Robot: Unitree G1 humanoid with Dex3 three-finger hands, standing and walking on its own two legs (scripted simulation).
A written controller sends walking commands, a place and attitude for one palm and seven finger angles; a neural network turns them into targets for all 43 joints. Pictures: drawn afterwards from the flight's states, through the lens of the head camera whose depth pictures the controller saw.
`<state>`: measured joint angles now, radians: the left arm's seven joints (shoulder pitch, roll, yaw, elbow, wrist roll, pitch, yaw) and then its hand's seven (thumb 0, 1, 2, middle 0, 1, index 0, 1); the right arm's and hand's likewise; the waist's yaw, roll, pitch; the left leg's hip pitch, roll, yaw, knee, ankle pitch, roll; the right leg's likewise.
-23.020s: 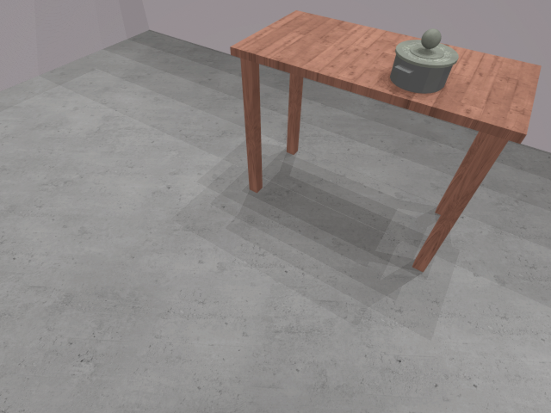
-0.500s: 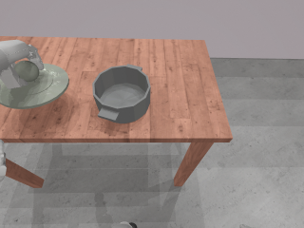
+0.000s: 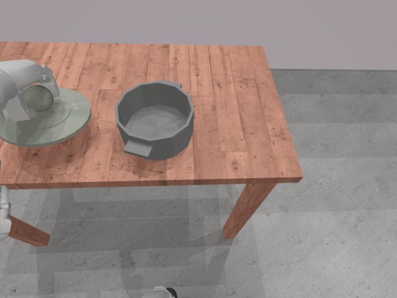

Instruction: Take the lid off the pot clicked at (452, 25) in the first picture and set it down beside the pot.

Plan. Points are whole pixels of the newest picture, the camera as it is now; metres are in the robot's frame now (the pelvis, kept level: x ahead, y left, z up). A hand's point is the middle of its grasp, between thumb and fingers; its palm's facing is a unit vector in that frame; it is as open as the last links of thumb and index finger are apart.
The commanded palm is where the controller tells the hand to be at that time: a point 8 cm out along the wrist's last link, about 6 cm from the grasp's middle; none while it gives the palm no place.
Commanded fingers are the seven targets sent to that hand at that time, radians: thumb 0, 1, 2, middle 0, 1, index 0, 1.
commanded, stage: lower the lid onto the table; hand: left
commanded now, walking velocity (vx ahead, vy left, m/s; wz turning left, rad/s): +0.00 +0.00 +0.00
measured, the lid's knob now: (38, 98) +0.49 +0.31 +0.09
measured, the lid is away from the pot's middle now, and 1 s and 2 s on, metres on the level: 0.23 0.24 0.24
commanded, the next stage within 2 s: open the fingers wide in 1.10 s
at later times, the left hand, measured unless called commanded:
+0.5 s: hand (30, 120) +0.44 +0.32 +0.08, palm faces -0.50 -0.10 -0.86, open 8.5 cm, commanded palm +0.48 +0.32 +0.16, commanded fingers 0.00 0.64 1.06 -1.06 -1.10 -0.67 -0.92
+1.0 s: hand (31, 126) +0.44 +0.33 +0.06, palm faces -0.52 -0.14 -0.84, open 8.4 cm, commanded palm +0.49 +0.33 +0.12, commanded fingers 0.00 0.64 1.06 -1.06 -1.10 -0.67 -0.92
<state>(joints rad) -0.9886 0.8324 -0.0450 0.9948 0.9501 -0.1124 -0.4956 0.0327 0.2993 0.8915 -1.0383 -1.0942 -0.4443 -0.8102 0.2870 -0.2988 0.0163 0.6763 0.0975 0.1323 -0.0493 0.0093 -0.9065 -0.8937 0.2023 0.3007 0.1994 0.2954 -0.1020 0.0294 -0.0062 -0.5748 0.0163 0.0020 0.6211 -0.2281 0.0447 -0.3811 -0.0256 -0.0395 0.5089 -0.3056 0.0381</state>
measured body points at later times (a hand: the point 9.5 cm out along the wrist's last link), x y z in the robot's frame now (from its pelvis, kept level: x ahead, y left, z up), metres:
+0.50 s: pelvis +0.00 +0.00 +0.00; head +0.08 +0.01 +0.44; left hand +0.46 +0.32 +0.13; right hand +0.04 -0.29 -0.12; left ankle +0.04 +0.09 -0.73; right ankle -0.04 -0.16 -0.73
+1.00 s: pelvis +0.00 +0.00 -0.02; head +0.09 +0.02 +0.42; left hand +0.47 +0.33 +0.11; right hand +0.01 -0.29 -0.13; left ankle +0.04 +0.09 -0.73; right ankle -0.04 -0.16 -0.73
